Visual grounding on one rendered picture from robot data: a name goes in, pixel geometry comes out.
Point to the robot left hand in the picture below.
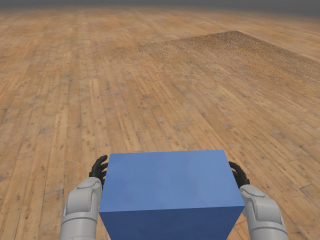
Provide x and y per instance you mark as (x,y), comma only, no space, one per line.
(97,169)

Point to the carton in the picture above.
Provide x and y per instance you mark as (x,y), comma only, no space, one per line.
(170,195)

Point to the left robot forearm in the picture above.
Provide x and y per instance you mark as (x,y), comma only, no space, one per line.
(80,214)

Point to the right robot forearm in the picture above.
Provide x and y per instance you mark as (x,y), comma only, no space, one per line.
(264,218)

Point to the robot right hand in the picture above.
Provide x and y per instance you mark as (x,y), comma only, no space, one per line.
(239,175)

